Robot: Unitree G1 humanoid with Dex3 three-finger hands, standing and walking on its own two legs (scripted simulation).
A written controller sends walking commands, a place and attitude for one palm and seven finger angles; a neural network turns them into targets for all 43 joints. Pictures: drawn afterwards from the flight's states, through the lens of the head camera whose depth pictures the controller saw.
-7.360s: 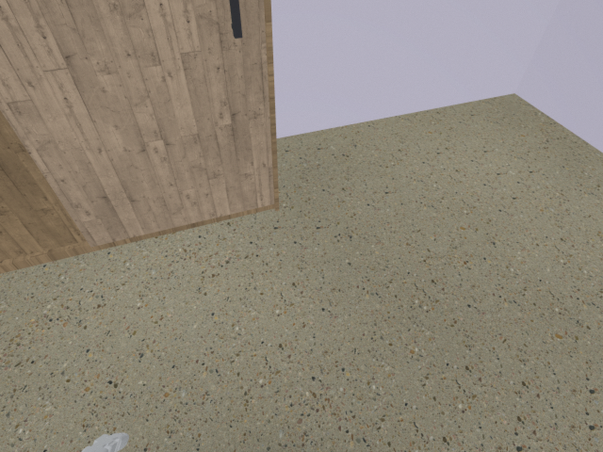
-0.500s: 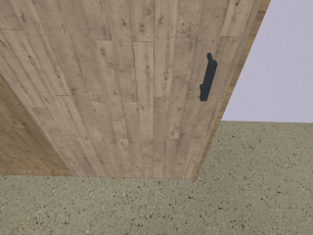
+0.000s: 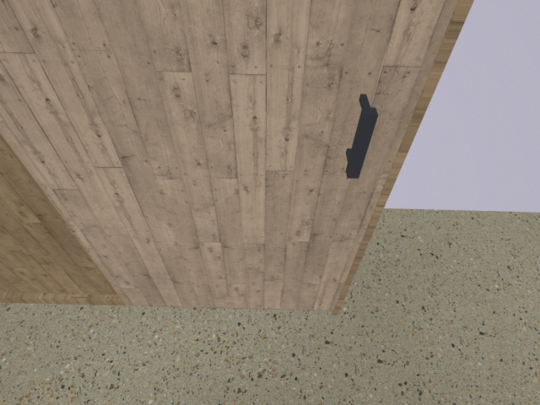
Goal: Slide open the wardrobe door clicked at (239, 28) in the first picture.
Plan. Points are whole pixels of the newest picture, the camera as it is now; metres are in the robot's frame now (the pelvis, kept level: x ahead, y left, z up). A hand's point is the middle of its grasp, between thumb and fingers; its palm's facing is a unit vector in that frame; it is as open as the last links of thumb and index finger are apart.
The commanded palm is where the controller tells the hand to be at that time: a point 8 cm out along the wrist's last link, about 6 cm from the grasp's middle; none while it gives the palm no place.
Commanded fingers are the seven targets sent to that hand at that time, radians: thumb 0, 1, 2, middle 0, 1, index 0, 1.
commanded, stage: shuffle to correct the standing spot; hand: right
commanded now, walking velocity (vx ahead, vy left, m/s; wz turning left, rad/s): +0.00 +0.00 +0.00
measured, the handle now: (358, 137) +0.54 -0.12 +0.11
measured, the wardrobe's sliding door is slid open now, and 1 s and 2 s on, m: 0.00 0.00 0.00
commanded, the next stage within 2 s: come to a stop and stand still in 0.28 s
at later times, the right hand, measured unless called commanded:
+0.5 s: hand out of the picture +0.03 -0.18 -0.20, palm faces +0.00 +0.99 -0.15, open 7.4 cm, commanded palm none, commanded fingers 0.00 -0.90 -0.90 0.20 0.30 0.20 0.30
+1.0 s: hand out of the picture +0.12 -0.17 -0.18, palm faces +0.05 +0.97 -0.23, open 7.4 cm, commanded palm none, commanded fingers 0.00 -0.90 -0.90 0.20 0.30 0.20 0.30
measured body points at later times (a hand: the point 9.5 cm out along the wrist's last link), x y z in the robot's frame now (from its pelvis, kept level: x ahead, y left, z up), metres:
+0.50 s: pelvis +0.07 -0.01 -0.02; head +0.08 -0.02 +0.43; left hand +0.01 +0.20 -0.17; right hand +0.03 -0.23 -0.18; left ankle +0.02 +0.13 -0.74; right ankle -0.02 -0.13 -0.75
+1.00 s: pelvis +0.05 +0.01 -0.02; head +0.07 +0.02 +0.43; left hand +0.07 +0.25 -0.18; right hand +0.12 -0.22 -0.16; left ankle +0.08 +0.12 -0.75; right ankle +0.01 -0.11 -0.73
